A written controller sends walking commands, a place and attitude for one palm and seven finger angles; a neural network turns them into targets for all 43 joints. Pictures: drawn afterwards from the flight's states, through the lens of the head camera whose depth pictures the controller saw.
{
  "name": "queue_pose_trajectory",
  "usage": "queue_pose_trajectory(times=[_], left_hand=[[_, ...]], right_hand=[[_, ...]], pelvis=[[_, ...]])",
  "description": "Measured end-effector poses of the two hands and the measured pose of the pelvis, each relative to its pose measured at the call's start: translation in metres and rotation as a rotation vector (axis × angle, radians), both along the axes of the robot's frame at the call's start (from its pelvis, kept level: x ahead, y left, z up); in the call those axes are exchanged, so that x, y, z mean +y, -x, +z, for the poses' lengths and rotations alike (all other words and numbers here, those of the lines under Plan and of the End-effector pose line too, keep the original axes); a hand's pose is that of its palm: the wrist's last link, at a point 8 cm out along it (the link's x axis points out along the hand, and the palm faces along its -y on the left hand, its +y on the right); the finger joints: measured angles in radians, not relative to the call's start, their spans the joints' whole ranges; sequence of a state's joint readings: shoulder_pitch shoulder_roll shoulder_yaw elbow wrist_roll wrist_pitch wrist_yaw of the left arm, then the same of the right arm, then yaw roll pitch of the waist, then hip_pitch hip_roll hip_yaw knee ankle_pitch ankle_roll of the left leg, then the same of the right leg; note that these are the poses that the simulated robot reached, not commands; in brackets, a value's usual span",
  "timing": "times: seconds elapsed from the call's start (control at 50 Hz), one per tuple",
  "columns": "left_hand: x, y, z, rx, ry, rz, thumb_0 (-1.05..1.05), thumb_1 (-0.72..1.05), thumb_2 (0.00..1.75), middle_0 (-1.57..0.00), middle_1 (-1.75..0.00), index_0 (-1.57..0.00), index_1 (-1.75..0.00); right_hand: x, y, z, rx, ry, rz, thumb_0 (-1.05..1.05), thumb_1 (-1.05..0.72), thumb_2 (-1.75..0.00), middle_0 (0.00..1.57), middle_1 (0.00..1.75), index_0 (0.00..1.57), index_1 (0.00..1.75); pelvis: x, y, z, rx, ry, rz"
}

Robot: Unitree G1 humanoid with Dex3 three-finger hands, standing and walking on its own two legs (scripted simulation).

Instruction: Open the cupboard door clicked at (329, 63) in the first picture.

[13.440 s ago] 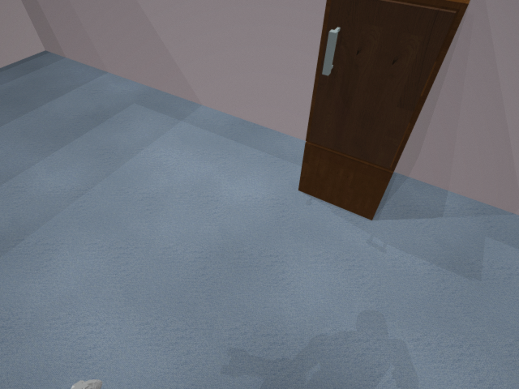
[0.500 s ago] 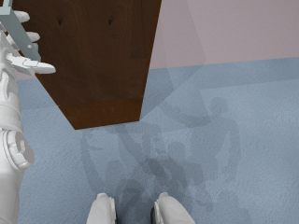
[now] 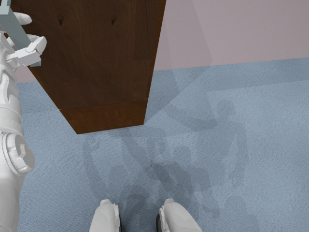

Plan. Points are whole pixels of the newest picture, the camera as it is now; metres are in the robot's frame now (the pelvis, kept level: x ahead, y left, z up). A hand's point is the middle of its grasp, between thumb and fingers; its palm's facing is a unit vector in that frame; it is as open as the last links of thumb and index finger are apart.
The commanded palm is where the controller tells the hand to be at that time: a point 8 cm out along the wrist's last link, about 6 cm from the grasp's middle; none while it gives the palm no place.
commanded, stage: close the thumb around the handle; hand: left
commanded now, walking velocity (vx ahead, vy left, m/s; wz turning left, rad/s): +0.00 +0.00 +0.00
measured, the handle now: (22, 33) +0.58 +0.26 +0.10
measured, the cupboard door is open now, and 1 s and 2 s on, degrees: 0 25 48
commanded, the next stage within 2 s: pull the door open along its arc in 0.20 s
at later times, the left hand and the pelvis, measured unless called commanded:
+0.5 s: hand (33, 50) +0.53 +0.22 +0.10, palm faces +0.11 -0.99 +0.00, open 5.7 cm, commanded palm +0.48 +0.26 +0.09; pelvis +0.00 +0.00 +0.00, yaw -1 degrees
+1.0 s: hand (60, 95) +0.41 +0.16 +0.10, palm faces +0.46 -0.89 +0.06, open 6.1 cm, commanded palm +0.35 +0.20 +0.09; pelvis +0.02 -0.01 +0.02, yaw +1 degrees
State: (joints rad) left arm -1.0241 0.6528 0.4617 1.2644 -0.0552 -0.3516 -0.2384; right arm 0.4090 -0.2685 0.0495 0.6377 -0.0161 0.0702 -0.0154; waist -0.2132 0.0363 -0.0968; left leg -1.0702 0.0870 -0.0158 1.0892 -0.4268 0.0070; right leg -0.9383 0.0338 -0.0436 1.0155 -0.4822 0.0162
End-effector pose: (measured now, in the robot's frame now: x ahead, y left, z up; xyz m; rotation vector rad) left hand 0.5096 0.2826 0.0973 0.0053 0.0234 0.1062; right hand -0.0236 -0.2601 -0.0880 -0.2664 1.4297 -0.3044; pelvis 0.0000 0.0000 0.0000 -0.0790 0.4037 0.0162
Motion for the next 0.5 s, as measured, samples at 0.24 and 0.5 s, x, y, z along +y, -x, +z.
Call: queue_pose_trajectory(times=[0.24,0.5], left_hand=[[-0.003,-0.0003,0.0017,-0.008,0.011,-0.018,0.0,0.7,0.84,-0.37,-1.34,-0.39,-1.35],[-0.0065,0.0086,0.0013,-0.014,0.005,0.001,0.0,0.72,0.83,-0.35,-1.35,-0.36,-1.35]], right_hand=[[0.0001,0.0031,0.0029,0.005,0.004,-0.012,0.0,-0.91,-0.9,0.21,0.3,0.2,0.3],[0.0028,-0.0006,0.0008,-0.005,-0.021,-0.014,0.0,-0.91,-0.9,0.21,0.3,0.2,0.3]], pelvis=[[0.0003,-0.0011,0.0016,-0.003,0.0,-0.004],[0.0008,-0.0028,0.0042,-0.012,-0.007,-0.012]])
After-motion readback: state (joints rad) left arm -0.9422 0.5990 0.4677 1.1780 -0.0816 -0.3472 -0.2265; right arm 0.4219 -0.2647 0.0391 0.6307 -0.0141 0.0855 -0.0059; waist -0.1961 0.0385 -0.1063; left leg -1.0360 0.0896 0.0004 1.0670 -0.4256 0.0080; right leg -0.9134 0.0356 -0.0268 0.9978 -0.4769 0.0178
